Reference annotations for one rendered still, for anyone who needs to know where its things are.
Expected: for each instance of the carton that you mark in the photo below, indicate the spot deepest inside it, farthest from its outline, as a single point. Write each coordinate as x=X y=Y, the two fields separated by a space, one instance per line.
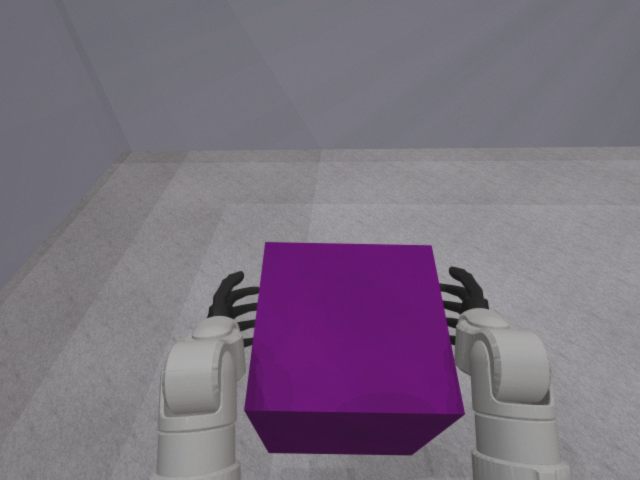
x=351 y=351

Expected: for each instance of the right robot forearm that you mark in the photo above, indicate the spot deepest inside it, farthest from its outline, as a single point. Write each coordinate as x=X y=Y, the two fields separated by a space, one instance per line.
x=513 y=396

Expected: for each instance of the left robot hand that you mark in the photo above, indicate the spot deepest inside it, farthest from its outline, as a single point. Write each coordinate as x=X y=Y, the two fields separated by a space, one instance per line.
x=224 y=298

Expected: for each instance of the left robot forearm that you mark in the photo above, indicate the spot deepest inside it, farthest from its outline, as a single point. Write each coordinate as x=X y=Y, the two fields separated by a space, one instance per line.
x=198 y=404

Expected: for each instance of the right robot hand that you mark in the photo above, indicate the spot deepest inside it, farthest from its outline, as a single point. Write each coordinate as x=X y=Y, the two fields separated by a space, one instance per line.
x=471 y=296

